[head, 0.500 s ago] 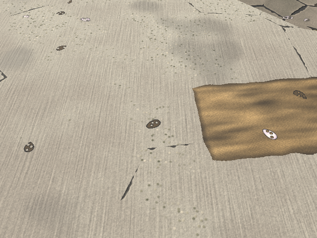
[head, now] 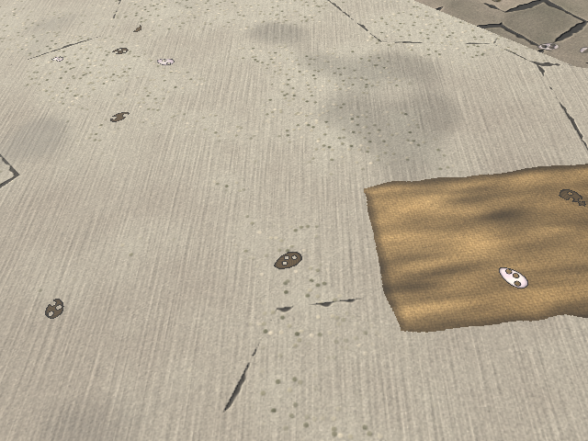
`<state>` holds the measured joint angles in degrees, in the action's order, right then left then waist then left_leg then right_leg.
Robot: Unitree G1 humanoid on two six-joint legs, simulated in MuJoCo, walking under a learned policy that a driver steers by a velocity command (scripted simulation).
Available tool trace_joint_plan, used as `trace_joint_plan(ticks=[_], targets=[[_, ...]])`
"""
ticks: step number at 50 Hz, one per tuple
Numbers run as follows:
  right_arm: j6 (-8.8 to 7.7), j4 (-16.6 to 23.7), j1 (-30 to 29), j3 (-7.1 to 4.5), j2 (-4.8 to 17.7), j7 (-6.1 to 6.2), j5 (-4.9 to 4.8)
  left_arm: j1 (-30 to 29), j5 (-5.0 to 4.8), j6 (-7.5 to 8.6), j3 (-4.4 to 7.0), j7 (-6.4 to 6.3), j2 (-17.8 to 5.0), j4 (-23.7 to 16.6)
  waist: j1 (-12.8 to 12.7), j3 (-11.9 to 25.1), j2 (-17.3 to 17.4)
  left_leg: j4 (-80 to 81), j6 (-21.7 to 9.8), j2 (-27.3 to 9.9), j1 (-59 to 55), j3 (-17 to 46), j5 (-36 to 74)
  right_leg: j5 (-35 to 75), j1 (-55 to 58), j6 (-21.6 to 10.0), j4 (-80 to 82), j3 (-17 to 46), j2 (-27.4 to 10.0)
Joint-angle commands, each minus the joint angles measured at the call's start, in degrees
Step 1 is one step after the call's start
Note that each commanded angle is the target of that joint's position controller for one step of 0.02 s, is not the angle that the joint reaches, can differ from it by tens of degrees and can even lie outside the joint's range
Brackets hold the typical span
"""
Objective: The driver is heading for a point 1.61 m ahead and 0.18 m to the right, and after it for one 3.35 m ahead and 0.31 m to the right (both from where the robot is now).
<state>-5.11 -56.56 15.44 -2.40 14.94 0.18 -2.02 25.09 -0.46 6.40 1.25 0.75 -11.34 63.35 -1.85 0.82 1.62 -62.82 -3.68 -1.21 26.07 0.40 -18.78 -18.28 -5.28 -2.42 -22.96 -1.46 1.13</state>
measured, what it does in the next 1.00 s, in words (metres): walks ahead: left foot, then right foot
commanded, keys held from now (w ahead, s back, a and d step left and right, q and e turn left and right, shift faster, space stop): w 0.76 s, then no key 0.24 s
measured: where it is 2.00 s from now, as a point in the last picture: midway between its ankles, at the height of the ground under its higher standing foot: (325, 326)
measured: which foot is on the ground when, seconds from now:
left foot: up 0.00-0.28, down 0.30-0.86, up 0.88-1.00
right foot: down 0.00-0.32, up 0.34-0.82, down 0.84-1.00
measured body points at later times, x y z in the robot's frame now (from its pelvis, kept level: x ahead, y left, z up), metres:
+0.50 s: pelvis +0.27 +0.06 +0.00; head +0.29 +0.06 +0.45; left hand +0.34 +0.32 -0.14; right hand +0.34 -0.21 -0.13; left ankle +0.30 +0.14 -0.74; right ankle +0.23 -0.09 -0.65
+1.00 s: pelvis +0.53 -0.01 -0.01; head +0.58 -0.03 +0.44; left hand +0.67 +0.24 -0.12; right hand +0.57 -0.28 -0.16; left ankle +0.44 +0.13 -0.66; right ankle +0.62 -0.10 -0.74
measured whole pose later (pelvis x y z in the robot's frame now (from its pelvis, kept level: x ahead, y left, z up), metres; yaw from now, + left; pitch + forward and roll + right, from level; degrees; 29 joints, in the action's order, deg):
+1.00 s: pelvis +0.53 -0.01 -0.01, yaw +0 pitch +2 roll +0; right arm -3.4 -56.6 15.2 -2.6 15.5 1.1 -0.8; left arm 6.5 0.8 5.4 2.3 1.6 -13.4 50.5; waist 0.9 -3.3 1.7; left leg -64.7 0.9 -1.1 23.0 2.3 -27.7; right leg -5.5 -21.7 -3.3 -25.3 -3.8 1.1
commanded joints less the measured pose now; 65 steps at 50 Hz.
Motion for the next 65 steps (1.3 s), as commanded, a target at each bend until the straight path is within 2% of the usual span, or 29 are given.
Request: trace_joint_plan(ticks=[1,6,11,13,15,16,17,18,19,20,21,23,29,33,39,42,43,44,45,46,48,50,52,56,59,62,63,64,65], targets=[[-1.59,4.89,-6.77,-1.20,3.50,-1.18,0.55,5.10,0.44,-0.41,0.16,-0.24,-4.87,-1.31,-1.04,-6.76,-7.58,1.94,0.15,-4.83,20.93,0.35,6.82,17.95,11.46,-6.62,13.92,14.57,-13.86],[-0.89,9.91,-19.09,0.53,-0.45,-1.83,0.56,5.42,0.75,-1.52,0.61,-2.05,-8.60,-3.19,-2.69,-8.96,-6.56,21.90,3.12,-2.10,13.27,-3.77,16.37,21.08,2.71,-7.25,17.49,7.37,-11.46],[-1.00,12.76,-23.62,0.29,2.42,-2.79,0.05,6.83,-0.56,-1.49,1.72,-2.34,-9.95,-2.81,-1.18,-10.17,-7.57,31.34,0.56,-0.90,8.46,-2.86,18.94,26.17,7.07,-6.75,16.87,5.90,-15.04],[-1.26,12.23,-19.44,-0.92,4.97,-2.89,0.19,5.18,-0.19,-1.97,2.35,-2.33,-11.18,-3.46,2.31,-5.60,-8.86,31.82,-1.41,1.31,1.35,-3.75,16.70,44.28,10.90,-5.38,9.90,4.55,-15.81],[-0.86,7.52,-3.43,-3.37,8.98,-2.19,-0.10,3.36,0.57,-2.94,2.38,-2.19,-11.13,-4.55,10.35,4.77,-9.33,31.72,-4.33,3.57,-19.52,-4.86,15.86,56.57,6.89,-2.93,-9.51,1.77,-12.67],[-0.43,5.36,6.71,-4.46,12.83,-1.51,0.63,3.52,1.47,-2.93,1.51,-2.00,-9.18,-6.16,13.20,12.36,-3.12,30.74,-7.85,-7.43,-37.41,8.32,11.46,38.32,-7.06,-1.52,-27.63,0.61,-9.48],[-0.32,3.92,10.04,-4.65,15.26,-2.07,1.68,11.45,0.67,-1.61,-0.85,-1.25,0.66,-6.31,7.66,21.85,13.97,40.90,-17.53,-21.38,-51.96,39.24,-4.97,-9.11,-26.07,1.58,-48.13,3.39,2.46],[-0.56,4.07,7.05,-3.17,9.86,-2.28,1.21,6.63,-1.00,0.15,0.37,-0.91,-4.98,-6.45,9.16,16.98,9.79,47.54,-15.31,-19.62,-47.63,44.24,-9.09,-13.07,-32.25,0.11,-55.64,10.20,0.47],[-0.90,4.81,1.38,-2.47,7.41,-2.15,1.00,0.38,-2.61,1.12,1.42,-0.77,-8.31,-8.75,7.54,7.11,7.27,48.23,-12.70,-18.28,-38.82,34.62,-4.62,-8.69,-36.41,-0.91,-56.82,8.42,-2.39],[-1.32,5.88,-3.55,-2.00,6.19,-2.27,1.23,-2.92,-2.46,1.54,1.57,-1.20,-8.89,-9.49,5.55,3.30,0.80,49.54,-11.35,-16.45,-29.45,26.94,4.02,-2.98,-33.57,-1.23,-54.14,7.42,-5.59],[-1.63,6.07,-6.26,-1.52,4.42,-2.68,1.95,-4.93,-1.45,1.22,2.35,-1.77,-9.13,-9.69,3.61,0.41,-1.70,50.97,-9.57,-13.58,-21.80,20.43,10.86,0.35,-30.35,-1.42,-50.85,6.53,-7.56],[-1.99,5.19,-6.96,-1.15,3.13,-2.89,2.43,-1.35,-1.03,-0.35,2.35,-1.90,-6.29,-9.23,0.39,0.49,1.73,53.90,-10.37,-11.72,-15.60,15.03,13.67,2.15,-24.83,-0.94,-47.23,6.89,-9.73],[-1.80,2.46,-0.55,-1.70,6.79,-0.65,2.03,-13.56,0.21,-1.43,2.98,-1.98,-6.63,-14.28,1.83,-4.71,0.16,58.33,-10.63,-10.40,-14.67,8.32,16.23,14.79,-34.03,2.15,-29.40,4.79,-11.06],[-1.21,1.42,4.00,-1.76,7.87,0.07,1.33,-22.55,-0.14,-0.76,2.20,-0.94,-5.20,-16.73,4.87,-5.20,0.39,58.00,-8.23,-8.30,-16.82,3.71,17.93,24.84,-30.66,2.33,-14.52,1.54,-7.83],[0.66,-0.86,8.56,-2.24,8.55,0.47,0.96,-28.99,-0.61,-0.04,2.05,1.08,-6.80,-20.34,5.39,-6.03,1.29,50.80,-6.62,-12.94,-29.46,4.45,25.71,18.31,-31.58,-0.06,-5.95,1.80,-5.61],[1.84,0.14,6.01,-1.98,8.33,0.76,1.51,-13.33,0.51,0.61,4.50,1.06,-11.97,-16.07,-2.88,4.82,2.66,30.81,-2.02,-7.90,-28.24,0.98,48.79,24.42,-8.46,-3.66,-2.51,-1.30,-1.45],[1.66,1.94,6.57,-1.04,6.41,0.86,2.64,-4.20,1.88,0.62,5.37,0.61,-16.28,-14.17,-4.97,14.01,-3.25,14.32,0.67,-3.88,-16.49,-1.19,31.53,44.34,9.88,-7.26,-7.00,8.83,-11.96],[0.82,0.11,17.47,1.45,-1.94,0.03,2.65,-2.34,1.77,-0.02,5.66,0.86,-19.22,-12.97,-0.55,23.85,-18.72,-6.92,4.38,6.14,4.10,-0.24,-17.02,55.21,30.37,-19.10,-6.33,30.64,-27.39],[0.10,-1.59,15.91,-0.15,4.75,-0.06,1.32,-1.13,0.95,-0.64,4.55,1.02,-13.92,-13.31,-3.35,26.35,-10.75,-13.09,4.14,4.96,5.78,9.08,-19.83,49.36,27.29,-18.14,-3.15,33.07,-25.13],[-0.13,0.53,9.36,-1.00,7.34,0.09,-0.15,-7.16,0.52,-0.73,3.70,0.80,-11.96,-14.20,-2.27,16.48,-9.16,-13.16,3.73,2.09,9.52,7.38,-16.64,49.26,19.03,-15.23,-1.82,23.62,-22.69],[0.85,1.63,3.39,-1.31,6.44,1.25,0.99,-15.58,0.81,-0.67,2.38,0.51,-8.47,-15.22,0.86,6.94,-3.22,-5.93,4.69,-2.74,6.47,4.21,-9.35,48.46,2.88,-12.10,2.44,14.71,-18.08],[2.65,0.91,6.06,-1.14,3.40,1.58,1.58,-17.77,2.15,-0.45,1.76,0.77,-6.69,-14.21,4.33,5.90,-5.48,0.57,5.08,-4.31,-3.15,3.99,-5.51,48.89,-6.62,-11.44,5.34,9.77,-15.27],[3.63,0.90,6.32,-0.72,1.32,2.02,1.70,-18.85,2.53,-0.27,1.88,0.70,-7.60,-13.38,5.54,5.55,-6.61,9.13,5.61,-3.90,-6.89,2.77,-3.70,50.43,-10.43,-11.91,6.53,6.38,-14.00],[5.31,1.78,1.73,-1.10,3.18,2.47,2.10,-18.77,1.74,-1.63,2.33,-0.37,-10.11,-12.07,4.44,6.88,-7.32,20.86,5.77,-3.29,-11.52,1.79,4.51,33.73,-11.45,-11.10,8.68,5.83,-13.45],[6.03,2.02,-1.63,-1.52,3.60,2.52,2.15,-18.68,1.29,-2.80,1.92,-0.88,-9.27,-11.12,3.79,2.71,-6.77,27.65,4.72,-3.06,-13.56,1.30,6.89,9.06,-14.39,-9.35,10.63,7.58,-12.47],[5.44,1.95,-2.71,-1.73,4.74,2.59,3.32,-15.63,1.02,-3.30,1.02,-0.99,-6.85,-9.38,3.65,-0.82,-3.58,38.82,2.70,-5.04,-18.50,3.20,15.37,-4.42,-16.33,-3.86,8.37,7.54,-8.37],[5.27,2.08,-2.88,-2.17,7.57,2.79,2.89,-13.16,1.54,-3.18,1.18,-0.92,-6.93,-9.01,1.35,-0.97,0.49,38.02,1.65,-7.29,-19.60,4.67,20.09,-4.98,-17.20,-1.99,5.93,5.57,-5.23],[5.18,0.90,-3.74,-2.69,8.55,2.57,1.87,-11.19,1.26,-3.49,1.30,-1.19,-6.59,-8.79,-0.41,-1.37,5.57,38.07,0.69,-5.92,-15.33,4.25,11.76,-1.90,-14.45,-0.84,5.60,2.16,-2.28],[4.84,0.70,-4.13,-2.28,5.58,2.19,1.73,-13.21,1.30,-3.90,1.35,-1.59,-7.31,-8.74,1.18,-2.04,4.21,39.64,1.38,-4.72,-11.48,3.95,7.41,0.82,-10.56,-0.14,3.51,0.90,-1.93]])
